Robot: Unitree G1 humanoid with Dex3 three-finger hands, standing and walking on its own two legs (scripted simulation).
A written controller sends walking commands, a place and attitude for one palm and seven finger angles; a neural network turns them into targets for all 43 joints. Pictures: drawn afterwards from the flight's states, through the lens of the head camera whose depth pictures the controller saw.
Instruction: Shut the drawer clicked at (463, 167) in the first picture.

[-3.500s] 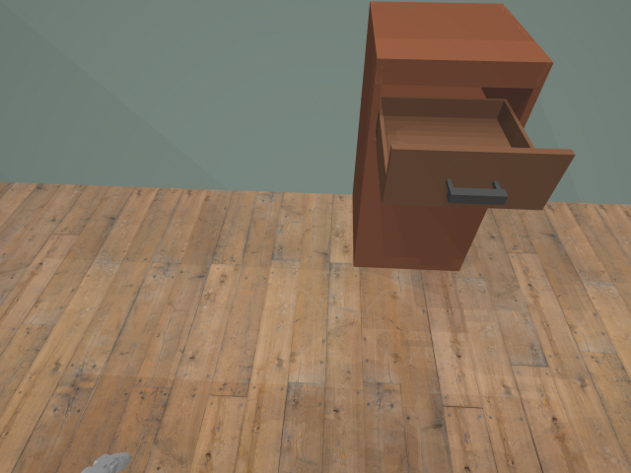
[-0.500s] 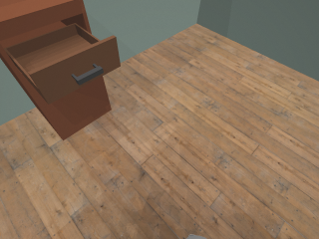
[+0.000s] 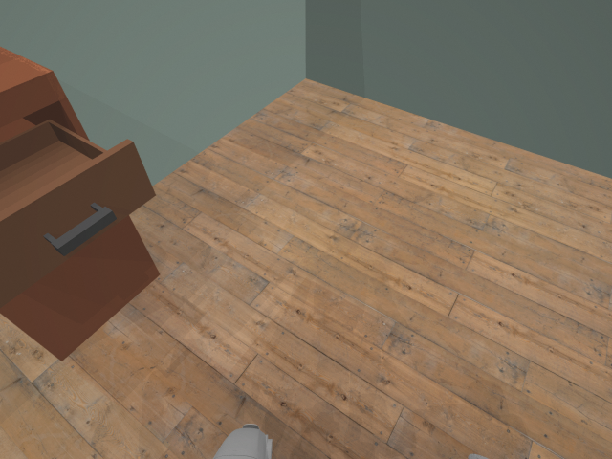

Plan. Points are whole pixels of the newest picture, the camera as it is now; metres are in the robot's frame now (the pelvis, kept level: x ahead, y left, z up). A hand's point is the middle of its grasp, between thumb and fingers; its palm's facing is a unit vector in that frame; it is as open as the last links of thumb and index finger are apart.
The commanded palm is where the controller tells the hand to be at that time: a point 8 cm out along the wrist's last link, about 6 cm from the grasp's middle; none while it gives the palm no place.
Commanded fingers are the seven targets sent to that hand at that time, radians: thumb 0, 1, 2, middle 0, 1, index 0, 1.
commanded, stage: walk to a spot facing it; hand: left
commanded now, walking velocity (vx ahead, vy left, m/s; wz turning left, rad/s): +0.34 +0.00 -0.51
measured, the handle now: (79, 226) +0.51 +0.52 -0.08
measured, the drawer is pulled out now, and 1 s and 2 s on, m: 0.28 0.28 0.28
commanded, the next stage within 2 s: turn to face it in 0.92 s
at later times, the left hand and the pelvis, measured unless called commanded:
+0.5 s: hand (197, 337) +0.34 +0.24 -0.17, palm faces -0.26 -0.95 -0.19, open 7.4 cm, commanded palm none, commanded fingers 0.00 0.90 0.90 -0.20 -0.30 -0.20 -0.30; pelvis +0.20 +0.07 +0.00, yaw -20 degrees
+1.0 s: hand (301, 247) +0.56 +0.08 -0.16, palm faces -0.54 -0.80 -0.27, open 7.2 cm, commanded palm none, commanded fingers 0.00 0.90 0.90 -0.20 -0.30 -0.20 -0.30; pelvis +0.38 -0.05 +0.00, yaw -36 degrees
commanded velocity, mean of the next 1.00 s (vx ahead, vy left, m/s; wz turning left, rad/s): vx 0.26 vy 0.00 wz -0.58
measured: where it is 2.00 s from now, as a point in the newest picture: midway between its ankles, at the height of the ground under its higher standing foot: (355, 386)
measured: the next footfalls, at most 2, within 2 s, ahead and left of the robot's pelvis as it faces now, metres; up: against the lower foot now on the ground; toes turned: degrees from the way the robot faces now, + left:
left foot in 0.12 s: +0.20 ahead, +0.14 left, +0.00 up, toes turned -1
right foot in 0.76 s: +0.39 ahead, -0.11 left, +0.00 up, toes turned -36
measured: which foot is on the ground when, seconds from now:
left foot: up 0.00-0.10, down 0.12-0.76, up 0.78-1.00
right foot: down 0.00-0.12, up 0.14-0.74, down 0.76-1.00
